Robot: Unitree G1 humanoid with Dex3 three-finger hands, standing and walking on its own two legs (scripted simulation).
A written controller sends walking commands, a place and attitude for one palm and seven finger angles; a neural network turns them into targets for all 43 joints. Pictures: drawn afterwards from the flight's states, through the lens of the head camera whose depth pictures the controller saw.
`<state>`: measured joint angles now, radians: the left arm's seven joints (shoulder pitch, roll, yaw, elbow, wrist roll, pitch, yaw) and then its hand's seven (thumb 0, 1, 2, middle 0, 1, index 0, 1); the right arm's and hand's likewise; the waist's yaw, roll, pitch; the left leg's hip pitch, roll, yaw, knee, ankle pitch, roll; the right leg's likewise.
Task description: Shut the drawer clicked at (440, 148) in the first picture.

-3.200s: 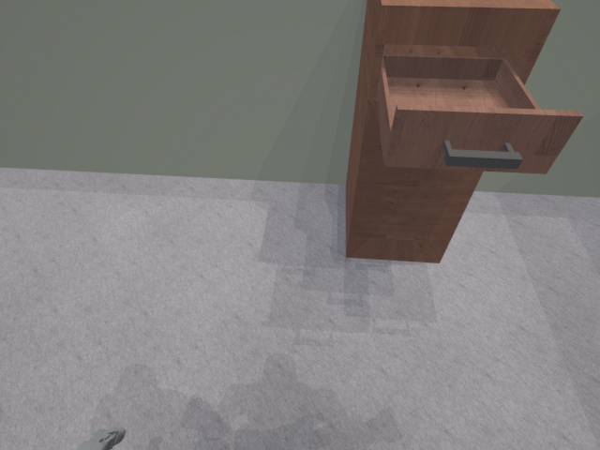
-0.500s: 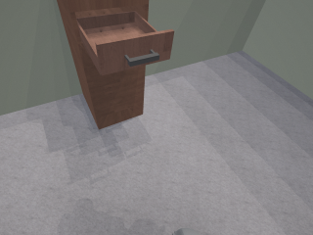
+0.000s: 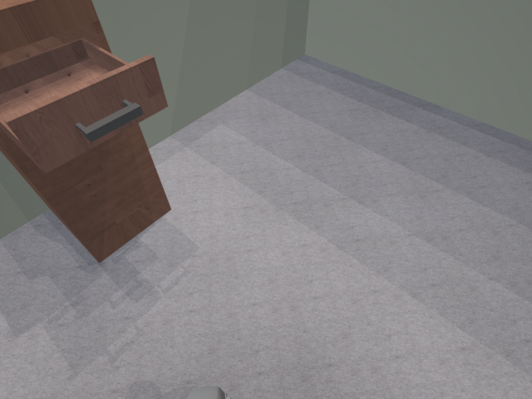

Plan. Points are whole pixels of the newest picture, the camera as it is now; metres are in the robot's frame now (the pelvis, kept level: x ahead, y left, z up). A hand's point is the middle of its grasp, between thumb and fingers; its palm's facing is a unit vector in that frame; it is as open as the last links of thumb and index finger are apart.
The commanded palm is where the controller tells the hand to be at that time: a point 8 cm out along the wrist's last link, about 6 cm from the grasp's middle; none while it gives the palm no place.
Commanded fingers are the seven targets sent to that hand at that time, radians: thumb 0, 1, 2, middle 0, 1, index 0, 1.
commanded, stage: walk to a spot facing it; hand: left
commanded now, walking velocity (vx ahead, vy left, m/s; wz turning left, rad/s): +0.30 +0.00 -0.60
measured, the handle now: (109, 118) +0.67 +0.40 +0.03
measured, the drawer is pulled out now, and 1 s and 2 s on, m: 0.29 0.29 0.29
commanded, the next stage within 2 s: none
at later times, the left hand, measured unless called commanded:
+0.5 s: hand (141, 349) +0.23 +0.26 -0.18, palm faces -0.24 -0.96 -0.16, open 7.3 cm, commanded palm none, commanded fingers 0.00 0.90 0.90 -0.20 -0.30 -0.20 -0.30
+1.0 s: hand (247, 229) +0.51 +0.08 -0.17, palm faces -0.57 -0.79 -0.22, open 7.3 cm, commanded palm none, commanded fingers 0.00 0.90 0.90 -0.20 -0.30 -0.20 -0.30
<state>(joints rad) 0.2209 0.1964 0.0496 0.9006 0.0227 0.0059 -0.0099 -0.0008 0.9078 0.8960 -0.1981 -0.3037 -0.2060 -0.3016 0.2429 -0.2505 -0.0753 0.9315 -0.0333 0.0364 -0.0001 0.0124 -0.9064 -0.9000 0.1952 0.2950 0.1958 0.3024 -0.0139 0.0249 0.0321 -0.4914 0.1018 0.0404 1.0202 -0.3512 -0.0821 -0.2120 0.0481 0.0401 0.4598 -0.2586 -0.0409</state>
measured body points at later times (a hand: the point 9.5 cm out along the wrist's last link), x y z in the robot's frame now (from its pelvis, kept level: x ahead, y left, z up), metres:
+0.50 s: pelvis +0.14 +0.07 +0.00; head +0.17 +0.11 +0.45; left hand +0.25 +0.31 -0.16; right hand +0.06 -0.15 -0.12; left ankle +0.08 +0.14 -0.74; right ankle +0.12 -0.09 -0.62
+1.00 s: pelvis +0.34 -0.05 -0.01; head +0.37 -0.07 +0.44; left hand +0.54 +0.12 -0.16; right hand +0.24 -0.25 -0.16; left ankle +0.44 +0.12 -0.63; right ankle +0.32 -0.06 -0.74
